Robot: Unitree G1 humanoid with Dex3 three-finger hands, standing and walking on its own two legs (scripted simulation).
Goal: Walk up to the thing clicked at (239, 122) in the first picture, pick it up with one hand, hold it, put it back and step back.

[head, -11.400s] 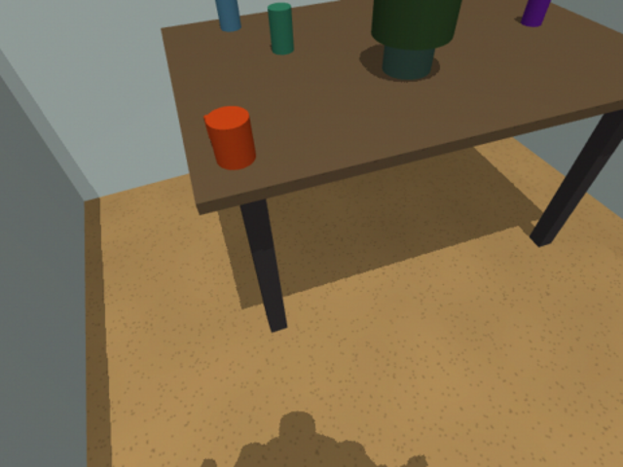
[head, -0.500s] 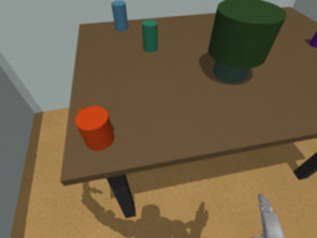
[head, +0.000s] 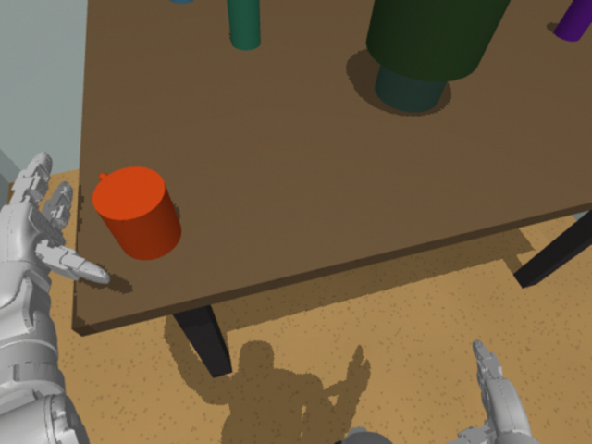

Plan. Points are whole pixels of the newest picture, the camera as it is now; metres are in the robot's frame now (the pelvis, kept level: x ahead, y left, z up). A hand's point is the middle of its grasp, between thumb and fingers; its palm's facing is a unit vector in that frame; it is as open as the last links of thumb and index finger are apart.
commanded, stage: close in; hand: left
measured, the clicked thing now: (133, 208) +0.45 +0.22 +0.04
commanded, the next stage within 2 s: close in 0.50 s
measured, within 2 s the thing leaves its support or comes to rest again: leaves its support in 1.86 s
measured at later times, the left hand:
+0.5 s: hand (119, 225) +0.40 +0.22 +0.07, palm faces +0.18 -0.98 +0.01, open 17.5 cm
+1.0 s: hand (117, 212) +0.42 +0.23 +0.07, palm faces +0.23 -0.97 -0.01, open 15.4 cm
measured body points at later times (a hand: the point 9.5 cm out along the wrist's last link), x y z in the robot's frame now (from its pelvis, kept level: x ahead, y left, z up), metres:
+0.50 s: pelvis +0.00 -0.01 -0.01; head +0.06 +0.00 +0.44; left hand +0.38 +0.27 +0.07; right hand +0.16 -0.27 -0.07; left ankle -0.02 +0.12 -0.71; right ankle +0.03 -0.15 -0.71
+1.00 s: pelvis -0.01 -0.01 -0.01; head +0.05 +0.00 +0.43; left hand +0.40 +0.28 +0.08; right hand +0.15 -0.27 -0.05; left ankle -0.02 +0.12 -0.71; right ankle +0.03 -0.15 -0.71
